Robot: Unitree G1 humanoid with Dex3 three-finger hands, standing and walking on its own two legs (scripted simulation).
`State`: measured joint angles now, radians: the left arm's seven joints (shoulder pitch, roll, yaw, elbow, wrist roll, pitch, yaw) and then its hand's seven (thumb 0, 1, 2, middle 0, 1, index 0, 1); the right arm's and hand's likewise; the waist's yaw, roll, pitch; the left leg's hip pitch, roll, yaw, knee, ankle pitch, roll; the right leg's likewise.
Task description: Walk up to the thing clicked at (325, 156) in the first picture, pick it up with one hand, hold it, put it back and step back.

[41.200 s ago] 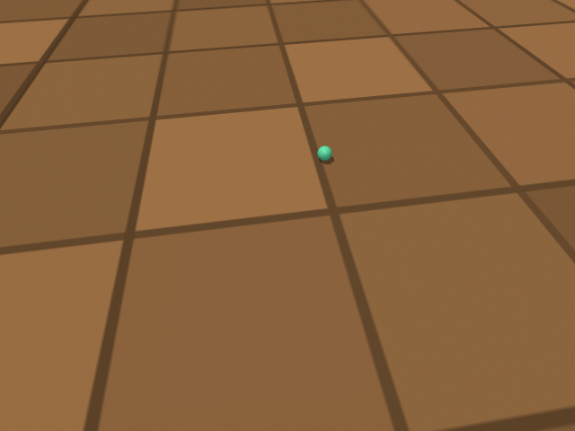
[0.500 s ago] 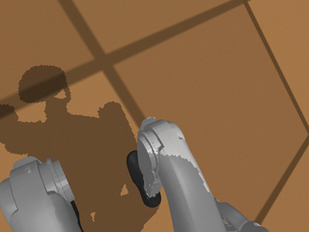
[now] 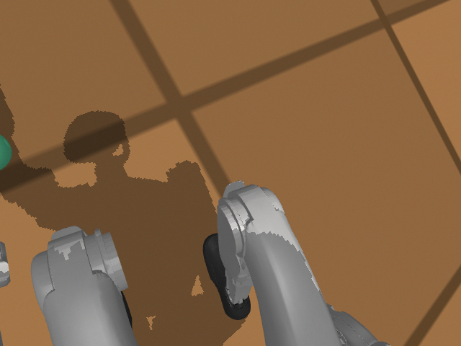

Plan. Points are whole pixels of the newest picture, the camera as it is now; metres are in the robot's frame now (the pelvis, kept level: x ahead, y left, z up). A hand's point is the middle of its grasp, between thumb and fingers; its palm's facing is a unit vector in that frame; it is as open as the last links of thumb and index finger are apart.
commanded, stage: withdraw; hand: left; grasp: from above
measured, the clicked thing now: out of the picture +0.47 +0.33 -0.27
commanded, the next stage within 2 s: home in 0.62 s
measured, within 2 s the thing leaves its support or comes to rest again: neither
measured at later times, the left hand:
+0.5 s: hand out of the picture +0.41 +0.32 -0.08, palm faces -0.47 -0.11 -0.88, open 14.1 cm
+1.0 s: hand out of the picture +0.45 +0.35 -0.11, palm faces -0.29 -0.20 -0.94, open 12.4 cm
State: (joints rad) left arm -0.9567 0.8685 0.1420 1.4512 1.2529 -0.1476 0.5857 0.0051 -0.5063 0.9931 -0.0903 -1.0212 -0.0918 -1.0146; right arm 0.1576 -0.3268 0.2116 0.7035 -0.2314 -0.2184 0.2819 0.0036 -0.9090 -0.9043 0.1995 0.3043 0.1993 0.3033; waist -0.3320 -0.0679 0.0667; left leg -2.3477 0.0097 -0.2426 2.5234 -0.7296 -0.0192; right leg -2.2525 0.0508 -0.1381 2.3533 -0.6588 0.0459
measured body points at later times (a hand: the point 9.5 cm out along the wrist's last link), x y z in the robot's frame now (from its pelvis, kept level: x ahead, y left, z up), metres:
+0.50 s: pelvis -0.02 -0.01 +0.05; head +0.18 +0.08 +0.44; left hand +0.44 +0.32 -0.03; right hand +0.09 -0.29 -0.04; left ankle +0.06 +0.13 -0.28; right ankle +0.11 -0.12 -0.28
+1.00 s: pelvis +0.00 +0.00 +0.03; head +0.24 +0.08 +0.41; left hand +0.46 +0.35 -0.06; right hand +0.05 -0.25 -0.08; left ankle +0.06 +0.13 -0.28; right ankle +0.11 -0.12 -0.28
